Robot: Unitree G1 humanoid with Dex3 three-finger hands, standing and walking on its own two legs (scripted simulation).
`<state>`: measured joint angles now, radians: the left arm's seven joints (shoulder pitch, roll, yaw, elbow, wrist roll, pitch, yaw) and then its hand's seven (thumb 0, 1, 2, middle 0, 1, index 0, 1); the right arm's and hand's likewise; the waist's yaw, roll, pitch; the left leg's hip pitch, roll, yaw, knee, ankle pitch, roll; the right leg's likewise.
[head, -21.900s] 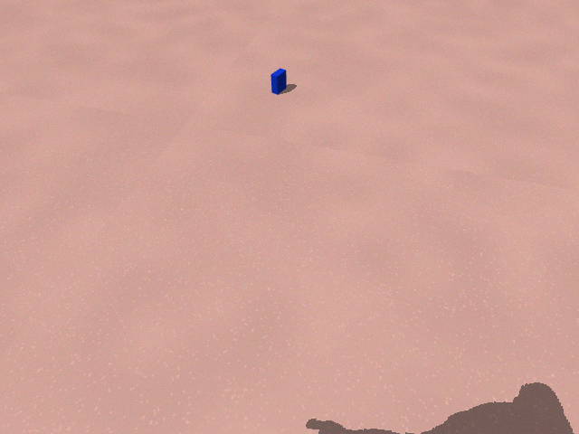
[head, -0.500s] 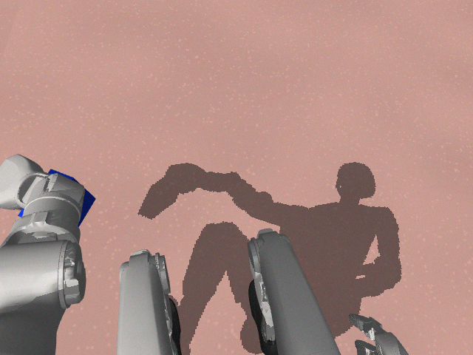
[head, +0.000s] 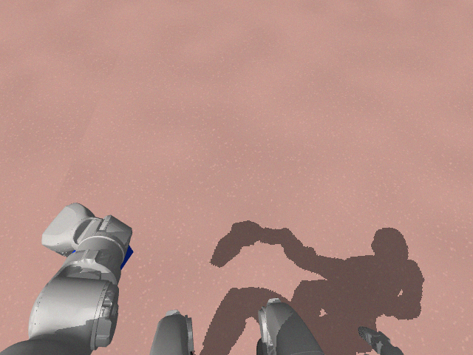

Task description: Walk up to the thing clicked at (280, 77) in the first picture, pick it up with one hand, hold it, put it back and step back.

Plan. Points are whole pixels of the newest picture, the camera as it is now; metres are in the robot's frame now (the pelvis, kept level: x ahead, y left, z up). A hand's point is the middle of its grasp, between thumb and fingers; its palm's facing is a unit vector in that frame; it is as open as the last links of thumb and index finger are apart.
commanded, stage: lift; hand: left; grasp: from above
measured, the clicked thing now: (103, 256) +0.35 +0.26 -0.17
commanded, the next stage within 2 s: hold in 0.50 s
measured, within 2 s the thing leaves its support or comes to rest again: neither
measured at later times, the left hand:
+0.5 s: hand (71, 225) +0.35 +0.25 +0.02, palm faces -0.23 -0.41 -0.88, open 7.9 cm
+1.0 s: hand (62, 207) +0.37 +0.25 +0.05, palm faces -0.19 -0.41 -0.89, open 7.8 cm
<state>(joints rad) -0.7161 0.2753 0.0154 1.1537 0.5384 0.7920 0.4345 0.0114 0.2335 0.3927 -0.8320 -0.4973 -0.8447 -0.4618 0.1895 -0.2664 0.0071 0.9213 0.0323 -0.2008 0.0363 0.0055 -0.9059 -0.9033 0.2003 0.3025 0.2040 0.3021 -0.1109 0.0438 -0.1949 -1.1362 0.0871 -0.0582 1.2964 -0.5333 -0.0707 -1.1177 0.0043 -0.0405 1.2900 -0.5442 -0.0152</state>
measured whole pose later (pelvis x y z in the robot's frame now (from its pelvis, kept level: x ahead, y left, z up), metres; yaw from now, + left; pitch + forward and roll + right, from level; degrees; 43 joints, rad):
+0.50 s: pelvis +0.02 +0.01 +0.08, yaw +0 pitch +13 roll +0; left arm -0.68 0.21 -0.03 1.14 0.52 0.84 0.42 0.01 0.31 0.23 -0.86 -0.42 -0.88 -0.38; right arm 0.23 -0.27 0.01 0.89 0.02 -0.17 0.05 0.01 -0.90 -0.90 0.20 0.30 0.20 0.30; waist -0.07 0.02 -0.12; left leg -0.69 0.07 -0.01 0.86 -0.39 -0.05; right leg -0.69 -0.01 -0.01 0.87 -0.40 0.00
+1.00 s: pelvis +0.05 +0.01 +0.10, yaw +0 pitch +9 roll +0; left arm -0.66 0.17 -0.05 1.09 0.51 0.87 0.43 0.01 0.36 0.17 -0.89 -0.33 -0.90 -0.29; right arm 0.21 -0.27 0.01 0.87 0.02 -0.14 0.08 0.01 -0.90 -0.90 0.20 0.30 0.20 0.30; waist -0.04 0.02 -0.10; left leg -0.51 0.06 0.01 0.73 -0.37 -0.04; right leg -0.51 -0.02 0.00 0.75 -0.39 0.01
